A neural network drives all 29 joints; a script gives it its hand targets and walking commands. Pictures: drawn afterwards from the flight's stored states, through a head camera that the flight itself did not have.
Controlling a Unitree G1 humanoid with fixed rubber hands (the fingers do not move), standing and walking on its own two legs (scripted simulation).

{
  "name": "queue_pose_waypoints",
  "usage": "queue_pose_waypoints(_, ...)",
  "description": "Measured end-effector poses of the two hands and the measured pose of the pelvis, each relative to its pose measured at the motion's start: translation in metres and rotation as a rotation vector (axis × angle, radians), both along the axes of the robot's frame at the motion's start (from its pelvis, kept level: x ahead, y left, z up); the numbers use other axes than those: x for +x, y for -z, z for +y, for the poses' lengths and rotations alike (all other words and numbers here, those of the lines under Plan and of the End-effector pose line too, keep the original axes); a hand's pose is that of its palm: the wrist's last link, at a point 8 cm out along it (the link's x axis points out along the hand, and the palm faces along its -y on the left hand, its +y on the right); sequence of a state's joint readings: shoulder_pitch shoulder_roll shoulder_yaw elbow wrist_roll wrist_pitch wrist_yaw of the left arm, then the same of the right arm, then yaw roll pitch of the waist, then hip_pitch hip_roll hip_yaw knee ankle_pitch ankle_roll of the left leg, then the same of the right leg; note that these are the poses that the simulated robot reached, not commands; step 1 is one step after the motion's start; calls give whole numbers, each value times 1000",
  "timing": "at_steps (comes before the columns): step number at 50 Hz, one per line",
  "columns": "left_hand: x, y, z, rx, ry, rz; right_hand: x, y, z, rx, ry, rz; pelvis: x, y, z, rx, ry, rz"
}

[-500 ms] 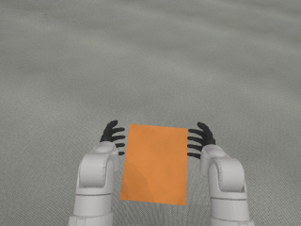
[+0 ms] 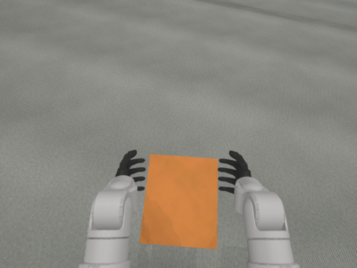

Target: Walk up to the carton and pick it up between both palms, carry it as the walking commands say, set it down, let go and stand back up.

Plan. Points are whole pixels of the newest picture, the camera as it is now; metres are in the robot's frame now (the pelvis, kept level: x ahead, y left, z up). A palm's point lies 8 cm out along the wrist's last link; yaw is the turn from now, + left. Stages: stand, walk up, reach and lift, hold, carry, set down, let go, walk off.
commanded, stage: carry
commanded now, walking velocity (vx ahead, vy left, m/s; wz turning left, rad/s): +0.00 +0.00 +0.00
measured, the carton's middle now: (180, 200) +0.32 +0.02 -0.06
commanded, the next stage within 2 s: none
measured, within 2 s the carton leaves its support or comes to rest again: neither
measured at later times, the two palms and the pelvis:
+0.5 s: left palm (139, 100) +0.56 +0.15 +0.05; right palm (226, 101) +0.57 -0.10 +0.06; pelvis +0.27 +0.01 +0.00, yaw -1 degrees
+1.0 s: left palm (150, 58) +0.78 +0.15 +0.06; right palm (221, 63) +0.78 -0.10 +0.05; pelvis +0.49 +0.02 +0.00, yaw -2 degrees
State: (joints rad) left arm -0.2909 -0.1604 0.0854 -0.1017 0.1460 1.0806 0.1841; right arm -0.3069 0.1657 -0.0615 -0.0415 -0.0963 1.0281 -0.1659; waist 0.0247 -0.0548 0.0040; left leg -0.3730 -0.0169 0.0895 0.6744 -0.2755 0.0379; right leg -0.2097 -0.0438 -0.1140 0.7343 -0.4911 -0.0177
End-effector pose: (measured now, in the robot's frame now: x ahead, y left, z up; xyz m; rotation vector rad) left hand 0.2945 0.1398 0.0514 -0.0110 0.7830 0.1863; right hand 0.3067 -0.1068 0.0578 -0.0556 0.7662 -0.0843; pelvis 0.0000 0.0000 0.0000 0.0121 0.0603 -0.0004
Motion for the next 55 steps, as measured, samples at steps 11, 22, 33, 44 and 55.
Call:
queue_pose_waypoints(11, 133, -19, -20, 14, 121, -74, 109, -1, -21, 14, 119, -58, 119, 2, 13, -39, 54, 4)
queue_pose_waypoints(22, 236, -10, -2, -6, 23, -44, 229, -7, -4, 31, 29, -35, 235, -5, 4, 1, -27, -1)
queue_pose_waypoints(33, 347, -21, -5, -2, 100, -88, 327, 2, -7, 7, 91, -48, 339, -3, 21, -28, 54, -1)
queue_pose_waypoints(44, 441, -13, -7, 9, 71, -74, 421, -3, -10, 27, 63, -43, 438, -1, 10, 15, -24, -10)
queue_pose_waypoints(55, 531, -13, -3, 7, 93, -77, 512, 10, -6, 3, 76, -31, 528, 0, 19, -21, 37, -16)
